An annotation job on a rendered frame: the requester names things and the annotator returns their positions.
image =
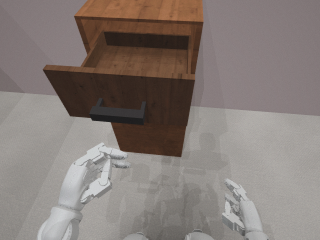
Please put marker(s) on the left robot forearm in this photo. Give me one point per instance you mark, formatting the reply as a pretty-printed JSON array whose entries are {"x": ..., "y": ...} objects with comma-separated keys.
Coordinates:
[{"x": 63, "y": 224}]

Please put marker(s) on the handle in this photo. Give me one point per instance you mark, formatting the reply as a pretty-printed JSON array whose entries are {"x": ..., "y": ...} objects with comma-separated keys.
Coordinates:
[{"x": 118, "y": 115}]

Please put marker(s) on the drawer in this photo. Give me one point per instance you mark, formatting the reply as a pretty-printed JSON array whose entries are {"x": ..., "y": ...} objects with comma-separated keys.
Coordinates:
[{"x": 126, "y": 69}]

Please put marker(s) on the cabinet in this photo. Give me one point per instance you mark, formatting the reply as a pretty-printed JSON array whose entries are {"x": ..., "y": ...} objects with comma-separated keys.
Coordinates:
[{"x": 178, "y": 17}]

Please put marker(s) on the robot right shin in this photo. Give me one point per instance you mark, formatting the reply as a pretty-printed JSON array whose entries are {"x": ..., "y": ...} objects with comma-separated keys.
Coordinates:
[{"x": 197, "y": 230}]

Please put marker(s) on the left robot hand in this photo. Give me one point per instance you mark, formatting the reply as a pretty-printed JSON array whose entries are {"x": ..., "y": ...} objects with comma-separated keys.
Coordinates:
[{"x": 80, "y": 176}]

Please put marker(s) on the right robot hand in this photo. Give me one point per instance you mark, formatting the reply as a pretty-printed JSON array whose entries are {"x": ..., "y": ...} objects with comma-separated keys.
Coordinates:
[{"x": 245, "y": 217}]

